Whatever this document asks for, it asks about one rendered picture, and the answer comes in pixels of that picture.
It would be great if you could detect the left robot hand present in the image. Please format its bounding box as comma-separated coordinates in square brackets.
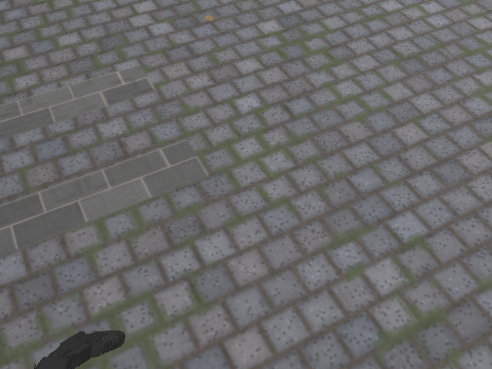
[34, 331, 125, 369]

